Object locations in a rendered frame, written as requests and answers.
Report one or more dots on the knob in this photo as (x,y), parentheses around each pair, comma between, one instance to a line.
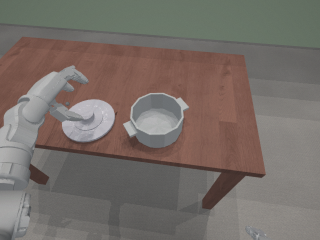
(87,115)

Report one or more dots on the robot right hand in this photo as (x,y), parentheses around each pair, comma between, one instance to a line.
(256,234)

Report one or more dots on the left robot forearm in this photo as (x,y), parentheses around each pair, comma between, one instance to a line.
(18,138)

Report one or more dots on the pot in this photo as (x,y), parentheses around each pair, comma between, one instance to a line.
(156,119)

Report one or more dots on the robot left upper arm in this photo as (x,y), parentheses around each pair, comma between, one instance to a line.
(15,212)

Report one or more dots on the lid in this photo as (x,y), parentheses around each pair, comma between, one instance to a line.
(80,131)

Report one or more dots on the robot left hand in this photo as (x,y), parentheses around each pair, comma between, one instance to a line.
(49,87)

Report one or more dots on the table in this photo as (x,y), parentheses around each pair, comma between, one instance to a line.
(219,131)

